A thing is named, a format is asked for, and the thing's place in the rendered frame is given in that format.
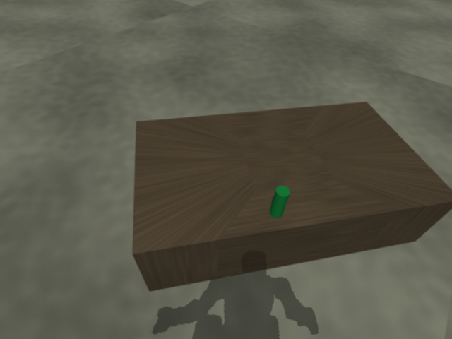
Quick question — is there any can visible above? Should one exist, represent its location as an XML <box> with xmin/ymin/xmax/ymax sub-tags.
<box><xmin>270</xmin><ymin>186</ymin><xmax>290</xmax><ymax>218</ymax></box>

